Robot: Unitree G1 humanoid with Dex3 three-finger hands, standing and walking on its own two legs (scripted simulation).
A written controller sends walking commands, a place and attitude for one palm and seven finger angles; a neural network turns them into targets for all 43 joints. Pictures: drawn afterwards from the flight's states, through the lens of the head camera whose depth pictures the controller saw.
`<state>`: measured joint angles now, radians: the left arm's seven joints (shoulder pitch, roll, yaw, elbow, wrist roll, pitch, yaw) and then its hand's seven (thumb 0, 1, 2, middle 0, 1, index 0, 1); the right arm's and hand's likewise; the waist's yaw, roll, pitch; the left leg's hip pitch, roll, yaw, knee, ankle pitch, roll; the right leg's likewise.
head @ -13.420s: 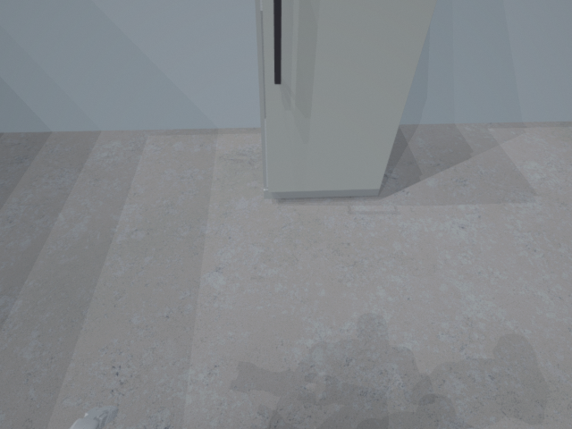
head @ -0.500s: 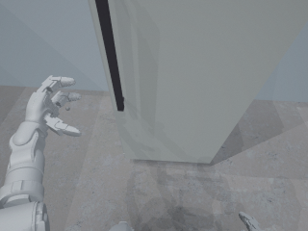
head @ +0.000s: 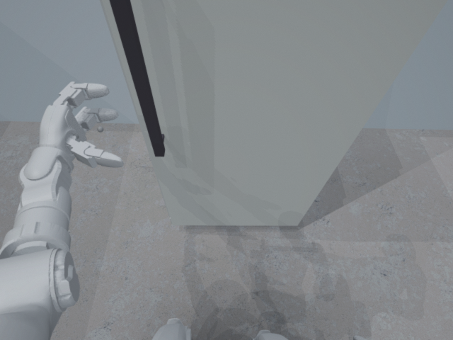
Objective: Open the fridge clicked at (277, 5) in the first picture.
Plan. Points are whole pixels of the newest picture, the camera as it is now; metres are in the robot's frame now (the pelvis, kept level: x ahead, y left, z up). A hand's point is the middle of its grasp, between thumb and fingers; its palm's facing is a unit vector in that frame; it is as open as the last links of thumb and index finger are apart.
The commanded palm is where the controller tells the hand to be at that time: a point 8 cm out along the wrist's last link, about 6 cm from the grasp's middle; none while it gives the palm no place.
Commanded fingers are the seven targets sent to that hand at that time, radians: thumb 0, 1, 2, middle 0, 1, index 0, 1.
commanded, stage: move the hooked fingers beside the handle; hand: left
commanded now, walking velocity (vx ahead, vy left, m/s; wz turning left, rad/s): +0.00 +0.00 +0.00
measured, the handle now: (141, 65) +0.55 +0.15 +0.16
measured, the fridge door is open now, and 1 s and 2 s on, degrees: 0 0 0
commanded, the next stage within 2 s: feel for the door with the fingertips in 1.08 s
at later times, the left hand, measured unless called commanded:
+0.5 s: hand (105, 115) +0.49 +0.22 +0.09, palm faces -0.02 -1.00 +0.01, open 14.0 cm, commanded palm +0.46 +0.26 +0.10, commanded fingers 0.00 -0.50 0.30 -0.30 -1.20 -0.30 -1.20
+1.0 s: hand (102, 123) +0.47 +0.22 +0.09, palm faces +0.00 -1.00 +0.02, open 14.0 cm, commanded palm +0.46 +0.27 +0.10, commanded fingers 0.00 -0.50 0.30 -0.30 -1.20 -0.30 -1.20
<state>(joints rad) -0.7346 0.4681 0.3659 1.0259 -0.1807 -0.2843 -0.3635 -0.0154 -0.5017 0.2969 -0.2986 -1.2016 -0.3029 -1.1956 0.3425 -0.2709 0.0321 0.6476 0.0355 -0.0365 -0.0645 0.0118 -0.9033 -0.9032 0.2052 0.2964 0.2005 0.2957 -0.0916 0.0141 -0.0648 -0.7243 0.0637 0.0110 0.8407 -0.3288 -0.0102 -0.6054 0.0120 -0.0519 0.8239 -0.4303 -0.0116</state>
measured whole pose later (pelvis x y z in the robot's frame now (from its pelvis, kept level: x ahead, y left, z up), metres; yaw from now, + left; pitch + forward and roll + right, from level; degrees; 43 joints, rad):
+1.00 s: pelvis +0.00 +0.01 -0.01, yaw +0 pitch +15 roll -3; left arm -0.82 0.49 0.37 1.12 -0.15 -0.30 -0.32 -0.01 -0.50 0.30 -0.30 -1.20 -0.30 -1.20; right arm 0.35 -0.26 0.04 0.62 0.03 0.03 -0.04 0.01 -0.90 -0.90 0.21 0.30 0.20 0.30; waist -0.11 0.01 -0.09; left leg -0.80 0.07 0.01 0.91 -0.36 0.00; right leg -0.67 0.02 -0.05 0.87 -0.45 0.00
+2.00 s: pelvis +0.00 +0.00 -0.01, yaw -1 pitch +16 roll -2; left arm -0.90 0.45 0.35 1.15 -0.11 -0.32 -0.22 -0.02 -0.50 0.30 -0.30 -1.20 -0.30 -1.20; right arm 0.39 -0.26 0.02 0.64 0.01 0.03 -0.02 0.01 -0.90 -0.90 0.20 0.30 0.20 0.30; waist -0.14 0.03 -0.09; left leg -0.83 0.08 0.01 0.91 -0.36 -0.01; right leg -0.71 0.03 -0.05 0.89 -0.46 -0.01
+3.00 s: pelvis +0.00 +0.00 -0.01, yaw +0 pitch +17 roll -2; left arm -0.90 0.39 0.30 1.13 -0.11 -0.33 -0.16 -0.02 -0.50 0.30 -0.30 -1.22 -0.31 -1.22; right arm 0.39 -0.25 0.01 0.66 0.00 0.02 0.00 0.01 -0.90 -0.90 0.20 0.30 0.20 0.30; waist -0.13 0.03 -0.10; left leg -0.85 0.07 0.00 0.92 -0.37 -0.01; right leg -0.72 0.02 -0.05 0.89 -0.46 -0.01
